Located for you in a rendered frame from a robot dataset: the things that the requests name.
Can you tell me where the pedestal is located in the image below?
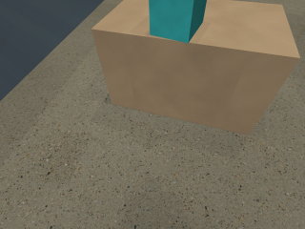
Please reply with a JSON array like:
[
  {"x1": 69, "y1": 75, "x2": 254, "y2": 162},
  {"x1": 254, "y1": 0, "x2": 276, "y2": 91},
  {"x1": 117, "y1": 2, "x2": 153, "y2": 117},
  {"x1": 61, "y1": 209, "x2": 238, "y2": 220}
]
[{"x1": 91, "y1": 0, "x2": 300, "y2": 135}]

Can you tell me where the carton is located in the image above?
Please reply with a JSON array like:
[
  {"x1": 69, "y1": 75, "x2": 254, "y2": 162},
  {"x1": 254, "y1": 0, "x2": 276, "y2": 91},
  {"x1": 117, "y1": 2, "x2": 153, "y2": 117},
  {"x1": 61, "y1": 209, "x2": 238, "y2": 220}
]
[{"x1": 149, "y1": 0, "x2": 207, "y2": 43}]

